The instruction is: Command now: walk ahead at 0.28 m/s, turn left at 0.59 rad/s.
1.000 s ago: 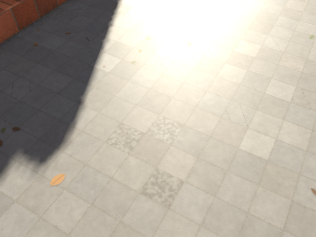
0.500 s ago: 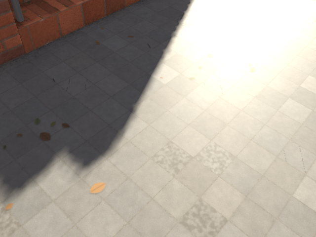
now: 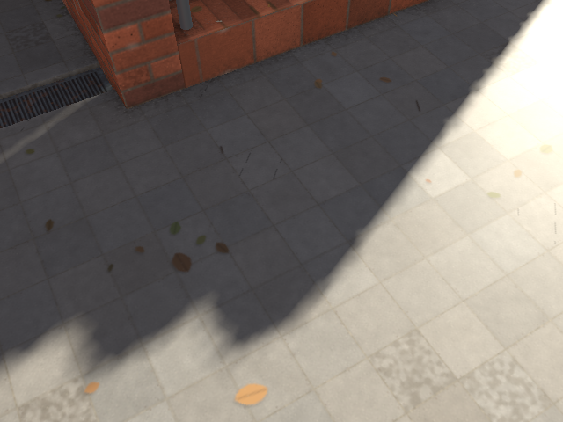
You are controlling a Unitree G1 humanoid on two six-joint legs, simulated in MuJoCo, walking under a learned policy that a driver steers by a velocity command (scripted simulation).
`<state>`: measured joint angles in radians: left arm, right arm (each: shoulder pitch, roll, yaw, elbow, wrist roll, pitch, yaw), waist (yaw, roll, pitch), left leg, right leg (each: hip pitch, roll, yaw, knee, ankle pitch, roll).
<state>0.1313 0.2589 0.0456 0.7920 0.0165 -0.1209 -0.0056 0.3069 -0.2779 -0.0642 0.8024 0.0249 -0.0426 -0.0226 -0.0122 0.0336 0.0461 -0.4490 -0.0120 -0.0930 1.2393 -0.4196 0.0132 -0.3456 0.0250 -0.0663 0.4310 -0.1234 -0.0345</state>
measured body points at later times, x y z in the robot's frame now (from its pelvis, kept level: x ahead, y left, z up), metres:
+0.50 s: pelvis +0.12 +0.05 +0.00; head +0.16 +0.07 +0.45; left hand +0.20 +0.34 -0.13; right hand +0.34 -0.17 -0.08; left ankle +0.18 +0.15 -0.74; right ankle +0.12 -0.11 -0.68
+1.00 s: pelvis +0.20 +0.08 +0.00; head +0.21 +0.09 +0.45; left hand +0.19 +0.36 -0.14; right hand +0.36 -0.18 -0.10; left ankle +0.18 +0.17 -0.74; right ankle +0.15 -0.09 -0.70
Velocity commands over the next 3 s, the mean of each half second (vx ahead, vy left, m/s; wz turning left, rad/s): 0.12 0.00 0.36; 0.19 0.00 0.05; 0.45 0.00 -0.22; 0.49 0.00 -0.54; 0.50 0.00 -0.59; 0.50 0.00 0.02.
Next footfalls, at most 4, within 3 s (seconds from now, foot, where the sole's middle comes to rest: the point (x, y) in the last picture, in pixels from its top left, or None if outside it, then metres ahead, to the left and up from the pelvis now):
0.30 left None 0.22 0.15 -0.77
0.64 right None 0.19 -0.09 -0.77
0.94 left None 0.22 0.18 -0.77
1.42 right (295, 356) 0.60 0.00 -0.77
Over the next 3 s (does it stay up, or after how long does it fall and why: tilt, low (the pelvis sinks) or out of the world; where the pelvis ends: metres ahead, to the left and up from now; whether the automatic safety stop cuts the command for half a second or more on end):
stays up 1.23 -0.19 -0.02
